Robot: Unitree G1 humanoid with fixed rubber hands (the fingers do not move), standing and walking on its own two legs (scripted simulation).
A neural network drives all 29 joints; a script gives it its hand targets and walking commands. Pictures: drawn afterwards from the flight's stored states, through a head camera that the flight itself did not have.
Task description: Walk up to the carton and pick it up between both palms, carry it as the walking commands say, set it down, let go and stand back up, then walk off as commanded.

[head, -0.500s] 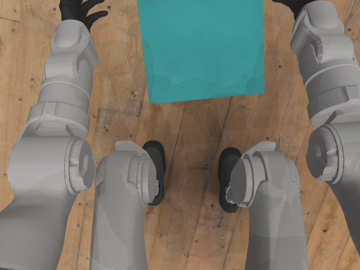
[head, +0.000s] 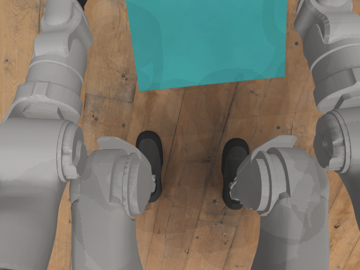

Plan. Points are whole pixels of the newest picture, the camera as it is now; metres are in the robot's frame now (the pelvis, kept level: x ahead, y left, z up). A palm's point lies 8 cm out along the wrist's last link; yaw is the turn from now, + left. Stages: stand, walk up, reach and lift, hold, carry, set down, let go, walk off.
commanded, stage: reach and lift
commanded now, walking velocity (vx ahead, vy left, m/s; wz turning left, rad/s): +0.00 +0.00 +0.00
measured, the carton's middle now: (200, 26) +0.50 -0.01 -0.24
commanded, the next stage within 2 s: none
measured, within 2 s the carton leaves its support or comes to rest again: leaves its support in 1.34 s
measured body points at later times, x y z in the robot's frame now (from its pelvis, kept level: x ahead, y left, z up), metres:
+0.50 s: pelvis +0.00 +0.00 +0.01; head +0.37 +0.00 +0.25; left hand +0.55 +0.18 -0.18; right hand +0.57 -0.15 -0.17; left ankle +0.13 +0.12 -0.33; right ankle +0.11 -0.12 -0.33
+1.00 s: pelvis +0.00 -0.01 +0.00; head +0.37 -0.01 +0.25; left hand +0.56 +0.16 -0.17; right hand +0.57 -0.15 -0.17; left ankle +0.13 +0.12 -0.33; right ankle +0.11 -0.12 -0.33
